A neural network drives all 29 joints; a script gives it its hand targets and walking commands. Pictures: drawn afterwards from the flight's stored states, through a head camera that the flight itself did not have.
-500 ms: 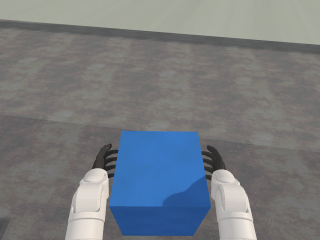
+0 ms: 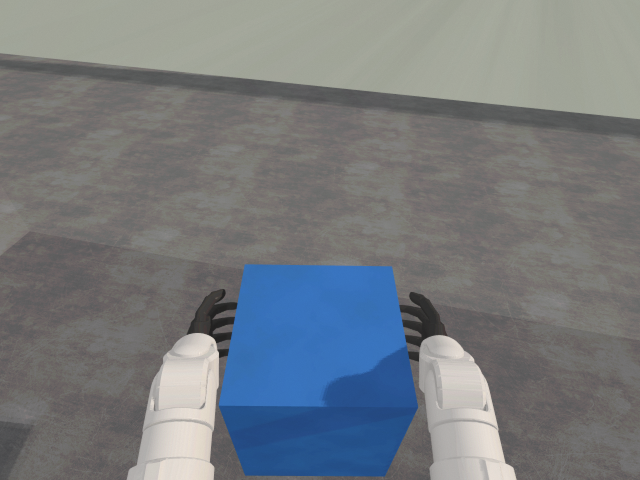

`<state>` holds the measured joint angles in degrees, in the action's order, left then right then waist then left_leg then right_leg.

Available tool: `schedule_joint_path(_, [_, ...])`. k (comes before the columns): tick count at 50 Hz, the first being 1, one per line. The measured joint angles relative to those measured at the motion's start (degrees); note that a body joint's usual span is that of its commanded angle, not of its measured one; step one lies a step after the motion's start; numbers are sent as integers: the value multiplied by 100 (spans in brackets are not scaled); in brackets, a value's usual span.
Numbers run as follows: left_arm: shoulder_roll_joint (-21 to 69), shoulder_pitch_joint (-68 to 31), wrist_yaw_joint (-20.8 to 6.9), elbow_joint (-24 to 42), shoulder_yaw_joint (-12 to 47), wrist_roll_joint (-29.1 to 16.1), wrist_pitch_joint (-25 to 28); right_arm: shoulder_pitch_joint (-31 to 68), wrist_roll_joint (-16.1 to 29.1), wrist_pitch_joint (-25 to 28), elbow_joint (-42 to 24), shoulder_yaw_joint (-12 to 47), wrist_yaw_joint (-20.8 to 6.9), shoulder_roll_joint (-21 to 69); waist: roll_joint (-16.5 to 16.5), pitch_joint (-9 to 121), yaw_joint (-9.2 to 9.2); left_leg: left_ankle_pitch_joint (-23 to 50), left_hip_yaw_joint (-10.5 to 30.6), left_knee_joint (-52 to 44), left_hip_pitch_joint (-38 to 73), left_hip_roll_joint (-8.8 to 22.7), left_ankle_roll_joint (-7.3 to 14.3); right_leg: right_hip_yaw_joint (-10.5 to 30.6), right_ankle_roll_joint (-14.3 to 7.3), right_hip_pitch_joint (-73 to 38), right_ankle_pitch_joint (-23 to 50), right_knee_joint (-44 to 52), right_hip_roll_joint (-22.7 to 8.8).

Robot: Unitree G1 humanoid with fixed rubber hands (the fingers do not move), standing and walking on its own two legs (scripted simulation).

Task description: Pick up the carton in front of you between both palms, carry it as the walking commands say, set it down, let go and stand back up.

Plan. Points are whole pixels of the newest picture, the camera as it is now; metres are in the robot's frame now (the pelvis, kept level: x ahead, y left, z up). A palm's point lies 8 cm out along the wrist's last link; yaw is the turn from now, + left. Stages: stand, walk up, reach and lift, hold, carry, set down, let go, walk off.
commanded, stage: hold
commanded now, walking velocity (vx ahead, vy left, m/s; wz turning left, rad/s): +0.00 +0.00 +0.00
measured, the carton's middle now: (316, 373) +0.30 +0.00 -0.04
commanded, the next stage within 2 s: set down in 0.24 s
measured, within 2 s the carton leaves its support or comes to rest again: neither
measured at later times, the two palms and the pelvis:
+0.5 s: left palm (214, 333) +0.31 +0.14 +0.04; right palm (433, 334) +0.31 -0.16 +0.03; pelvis +0.00 -0.01 -0.01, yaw +0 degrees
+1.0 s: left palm (236, 372) +0.37 +0.14 -0.17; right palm (399, 370) +0.38 -0.16 -0.17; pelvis -0.02 +0.00 -0.09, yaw +0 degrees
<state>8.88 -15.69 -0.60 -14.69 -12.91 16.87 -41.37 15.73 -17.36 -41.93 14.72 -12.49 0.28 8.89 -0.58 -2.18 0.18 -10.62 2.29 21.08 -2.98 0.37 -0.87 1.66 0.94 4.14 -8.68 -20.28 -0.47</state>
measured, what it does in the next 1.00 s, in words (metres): lowers itself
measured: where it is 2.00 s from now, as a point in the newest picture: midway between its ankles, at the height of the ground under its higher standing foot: outside the picture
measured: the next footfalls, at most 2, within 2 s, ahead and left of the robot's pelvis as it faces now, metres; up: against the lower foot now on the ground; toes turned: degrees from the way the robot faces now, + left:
none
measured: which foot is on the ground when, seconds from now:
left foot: down 0.00-1.00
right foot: down 0.00-1.00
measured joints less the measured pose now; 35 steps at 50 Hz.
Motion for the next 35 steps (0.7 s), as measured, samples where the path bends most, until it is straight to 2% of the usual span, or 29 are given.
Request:
schedule_joint_path(15, [79,-293,-133,-441,-367,217,90,260,-168,0,325,-317,-144,68,-26,87,-36,-40,280,152,-12,-34,-27,86,-83,4,-54,-177,149])
schedule_joint_path(20, [162,-556,-143,-699,-637,375,193,536,-327,141,627,-623,-130,153,-23,58,-18,-143,321,295,-82,-58,-20,114,-88,75,-152,-315,170])
schedule_joint_path(28, [326,-1333,-156,-1471,-1416,859,840,1337,-772,837,1501,-1417,-212,181,-30,-118,-16,-412,333,890,-814,-124,-35,173,-61,808,-418,-893,186])
schedule_joint_path(32, [369,-1492,-141,-1579,-1583,955,1425,1536,-871,1442,1694,-1555,-263,142,-25,-167,-12,-485,297,1233,-1686,-168,-36,230,-24,1701,-489,-1257,183])
schedule_joint_path(35, [381,-1467,-71,-1524,-1526,846,1975,1544,-766,2003,1698,-1487,-247,81,-17,-217,-20,-501,278,1493,-2494,-210,-28,263,1,2520,-511,-1532,173])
